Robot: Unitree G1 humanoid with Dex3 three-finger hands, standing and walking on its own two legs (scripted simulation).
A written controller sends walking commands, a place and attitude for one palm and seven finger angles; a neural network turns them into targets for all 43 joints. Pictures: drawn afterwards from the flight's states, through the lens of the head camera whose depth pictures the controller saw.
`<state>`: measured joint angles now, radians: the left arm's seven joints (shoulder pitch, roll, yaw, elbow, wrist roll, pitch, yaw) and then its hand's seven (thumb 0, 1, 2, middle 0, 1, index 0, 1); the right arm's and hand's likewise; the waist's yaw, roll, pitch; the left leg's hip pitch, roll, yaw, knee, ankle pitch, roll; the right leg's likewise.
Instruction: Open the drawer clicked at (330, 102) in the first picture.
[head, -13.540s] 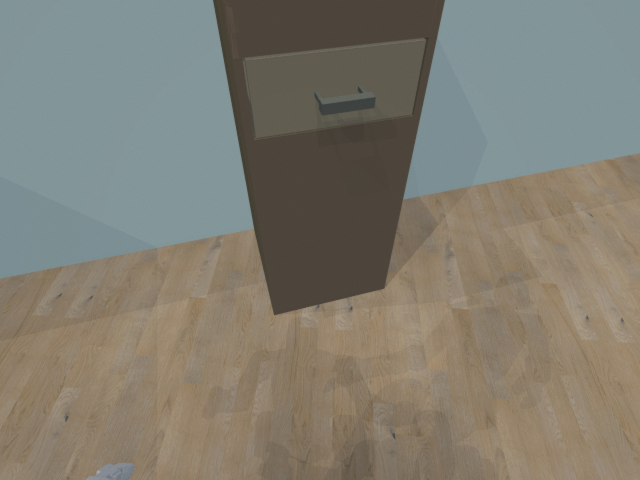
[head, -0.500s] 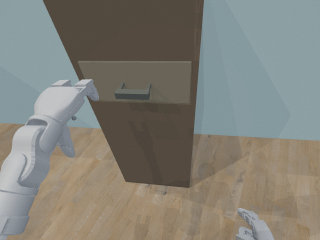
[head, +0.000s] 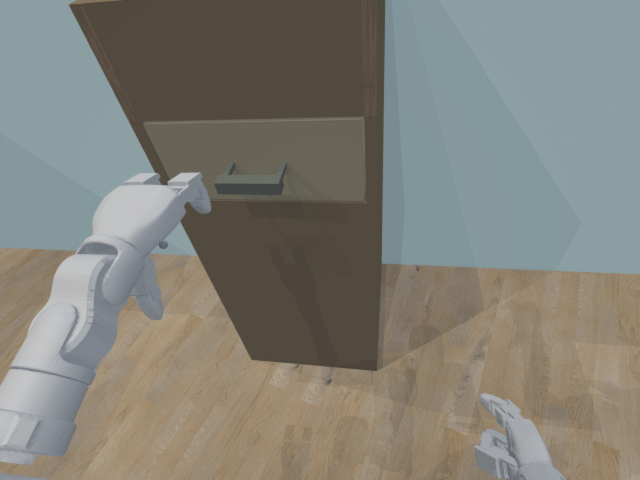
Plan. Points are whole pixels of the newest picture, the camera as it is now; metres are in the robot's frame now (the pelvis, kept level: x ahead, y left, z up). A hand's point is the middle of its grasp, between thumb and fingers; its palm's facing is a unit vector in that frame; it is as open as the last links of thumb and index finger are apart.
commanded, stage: move the hooked fingers above the handle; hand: left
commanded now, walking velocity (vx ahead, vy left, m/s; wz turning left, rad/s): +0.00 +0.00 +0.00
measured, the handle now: (252, 176) +0.58 +0.21 +0.06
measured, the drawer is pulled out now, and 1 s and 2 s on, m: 0.00 0.00 0.00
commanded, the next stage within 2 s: none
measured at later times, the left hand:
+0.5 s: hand (205, 209) +0.41 +0.21 +0.13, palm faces -0.01 -0.04 -1.00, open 13.8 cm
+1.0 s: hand (231, 179) +0.49 +0.20 +0.13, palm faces +0.03 -0.05 -1.00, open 13.8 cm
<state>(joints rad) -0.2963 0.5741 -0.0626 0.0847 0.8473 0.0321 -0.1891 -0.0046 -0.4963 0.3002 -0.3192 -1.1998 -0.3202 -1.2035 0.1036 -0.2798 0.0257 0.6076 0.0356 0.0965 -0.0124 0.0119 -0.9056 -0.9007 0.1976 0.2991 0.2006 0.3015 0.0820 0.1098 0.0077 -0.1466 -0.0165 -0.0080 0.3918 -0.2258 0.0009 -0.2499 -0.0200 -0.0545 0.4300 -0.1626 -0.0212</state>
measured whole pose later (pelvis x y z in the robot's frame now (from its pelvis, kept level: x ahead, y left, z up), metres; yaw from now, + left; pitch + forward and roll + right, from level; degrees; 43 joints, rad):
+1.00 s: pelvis +0.05 +0.03 +0.00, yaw -1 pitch +7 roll +0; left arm -0.71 0.44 -0.18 0.54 0.94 -0.01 0.00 0.00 -0.49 0.30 -0.32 -1.20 -0.32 -1.20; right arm 0.20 -0.24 0.00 0.64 0.04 0.14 -0.01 0.01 -0.91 -0.90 0.20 0.30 0.20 0.30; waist 0.03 0.06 -0.06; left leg -0.25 -0.04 0.02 0.43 -0.30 0.04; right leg -0.36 -0.04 -0.02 0.46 -0.22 0.02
